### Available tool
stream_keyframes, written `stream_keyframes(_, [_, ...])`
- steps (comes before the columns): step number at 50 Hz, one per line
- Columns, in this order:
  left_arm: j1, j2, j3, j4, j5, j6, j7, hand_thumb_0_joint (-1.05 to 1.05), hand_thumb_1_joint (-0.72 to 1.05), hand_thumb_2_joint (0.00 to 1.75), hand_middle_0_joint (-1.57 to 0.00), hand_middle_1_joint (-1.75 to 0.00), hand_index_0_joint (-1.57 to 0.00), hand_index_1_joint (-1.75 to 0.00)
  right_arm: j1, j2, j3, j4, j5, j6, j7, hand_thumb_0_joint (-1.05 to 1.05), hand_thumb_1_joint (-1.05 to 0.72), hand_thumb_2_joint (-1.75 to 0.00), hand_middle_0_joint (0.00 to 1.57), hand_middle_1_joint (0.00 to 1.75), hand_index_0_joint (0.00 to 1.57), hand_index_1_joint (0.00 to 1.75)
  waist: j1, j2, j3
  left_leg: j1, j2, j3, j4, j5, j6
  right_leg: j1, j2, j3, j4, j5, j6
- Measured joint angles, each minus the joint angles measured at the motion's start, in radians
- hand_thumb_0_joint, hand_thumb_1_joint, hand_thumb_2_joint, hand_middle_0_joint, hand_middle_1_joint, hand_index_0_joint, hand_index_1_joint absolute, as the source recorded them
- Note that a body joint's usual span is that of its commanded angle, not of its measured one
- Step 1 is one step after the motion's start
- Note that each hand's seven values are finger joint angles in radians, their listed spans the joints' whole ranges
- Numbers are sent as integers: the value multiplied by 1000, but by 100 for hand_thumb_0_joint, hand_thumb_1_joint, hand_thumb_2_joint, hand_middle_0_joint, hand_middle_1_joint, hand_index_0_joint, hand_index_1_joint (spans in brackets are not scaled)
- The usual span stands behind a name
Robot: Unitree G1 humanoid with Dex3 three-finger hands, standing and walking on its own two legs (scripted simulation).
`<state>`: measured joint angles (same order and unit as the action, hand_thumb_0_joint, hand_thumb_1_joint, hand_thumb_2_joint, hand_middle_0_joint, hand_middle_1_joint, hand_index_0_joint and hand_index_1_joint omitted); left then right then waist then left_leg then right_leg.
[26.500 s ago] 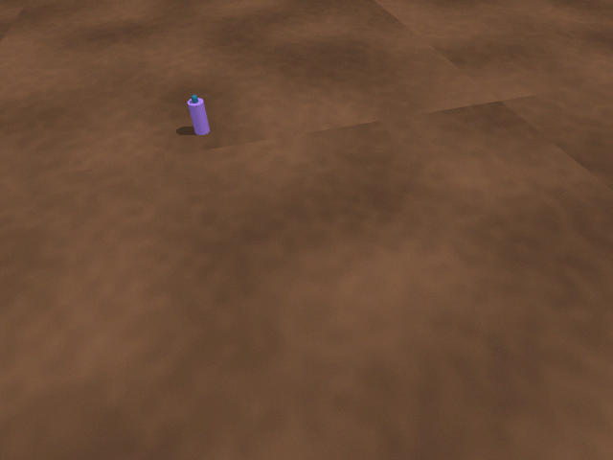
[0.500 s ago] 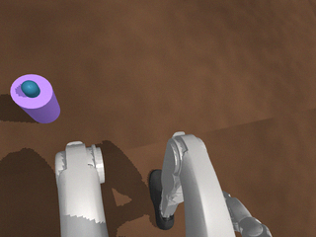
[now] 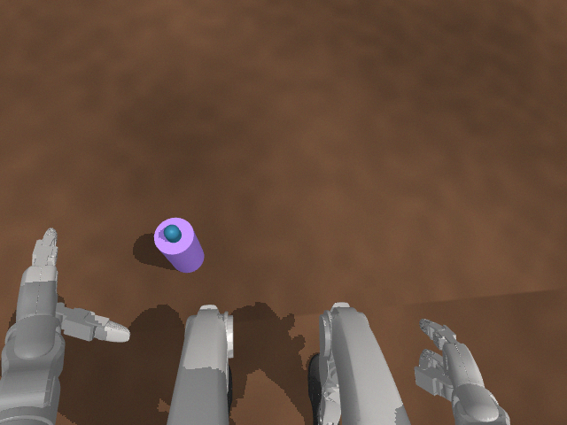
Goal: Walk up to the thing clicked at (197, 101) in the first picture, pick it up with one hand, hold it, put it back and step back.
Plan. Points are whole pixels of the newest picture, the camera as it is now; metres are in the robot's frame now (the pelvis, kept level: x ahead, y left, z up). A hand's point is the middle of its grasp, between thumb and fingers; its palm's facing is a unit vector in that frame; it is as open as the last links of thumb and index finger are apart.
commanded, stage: home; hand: left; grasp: from the side
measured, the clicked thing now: (180, 245) +0.47 +0.23 -0.42
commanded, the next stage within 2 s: none
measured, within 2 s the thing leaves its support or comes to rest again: neither
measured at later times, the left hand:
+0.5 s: hand (64, 323) +0.25 +0.21 +0.10, palm faces +0.14 -0.94 -0.32, open 17.4 cm
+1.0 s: hand (55, 353) +0.22 +0.20 +0.13, palm faces +0.16 -0.94 -0.29, open 17.6 cm
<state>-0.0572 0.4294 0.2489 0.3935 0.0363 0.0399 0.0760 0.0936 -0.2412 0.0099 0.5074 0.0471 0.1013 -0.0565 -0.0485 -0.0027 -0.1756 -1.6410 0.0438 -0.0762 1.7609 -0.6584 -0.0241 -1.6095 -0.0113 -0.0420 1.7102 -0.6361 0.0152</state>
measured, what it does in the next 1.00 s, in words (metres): rises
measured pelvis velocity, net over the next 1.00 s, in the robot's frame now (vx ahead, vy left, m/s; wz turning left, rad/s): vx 0.06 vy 0.00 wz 0.05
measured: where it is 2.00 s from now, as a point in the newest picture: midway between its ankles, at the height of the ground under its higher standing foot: (271, 420)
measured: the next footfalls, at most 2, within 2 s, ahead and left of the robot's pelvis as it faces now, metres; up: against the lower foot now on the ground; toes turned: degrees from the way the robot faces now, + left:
none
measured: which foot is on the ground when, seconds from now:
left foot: down 0.00-1.00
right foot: down 0.00-1.00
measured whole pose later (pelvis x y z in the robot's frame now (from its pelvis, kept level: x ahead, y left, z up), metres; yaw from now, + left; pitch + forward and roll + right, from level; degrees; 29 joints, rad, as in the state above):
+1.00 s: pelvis +0.06 +0.00 +0.18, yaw +3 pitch +8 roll -2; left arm 0.47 0.21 -0.01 -0.03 -0.01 0.28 0.15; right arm 0.27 -0.20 0.03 0.50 0.01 -0.11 -0.17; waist -0.02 0.03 -0.12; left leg -0.63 0.04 -0.04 0.98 -0.49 -0.02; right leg -0.60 -0.02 -0.05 0.92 -0.47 0.02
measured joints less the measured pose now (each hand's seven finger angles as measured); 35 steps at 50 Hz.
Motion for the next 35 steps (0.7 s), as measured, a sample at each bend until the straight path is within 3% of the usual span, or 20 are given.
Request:
stream_keyframes(10, [129, -98, -99, -24, -26, 102, 56, -1, -52, 7, -6, -6, -6, -6, 66, 0, -4, 0, 1, -80, -47, 1, -90, -90, 21, 30, 20, 30, -1, 9, -7, 374, 4, 13, -307, 47, -3, 375, -1, -5, -304, 43, -4])
stream_keyframes(25, [454, -192, -243, -342, -58, 242, 105, -1, -53, 6, -6, -6, -6, -5, 202, 37, 14, -20, -5, -126, -114, 1, -90, -90, 21, 30, 20, 30, 1, 39, -7, 852, 4, 41, -671, 124, 13, 859, -1, 4, -689, 133, 11])
stream_keyframes(30, [528, -206, -270, -428, -58, 256, 98, -1, -55, 5, -6, -5, -5, -5, 206, 45, 18, -31, -13, -148, -122, 1, -90, -90, 21, 30, 20, 30, 14, 49, -3, 937, 0, 47, -725, 136, 18, 944, -6, 7, -745, 147, 17])
stream_keyframes(35, [550, -210, -271, -457, -55, 255, 85, -1, -57, 5, -6, -5, -5, -5, 189, 47, 25, -40, -21, -174, -118, 1, -90, -90, 21, 30, 20, 30, 27, 42, 22, 978, -4, 47, -753, 149, 17, 985, -9, 6, -769, 158, 17])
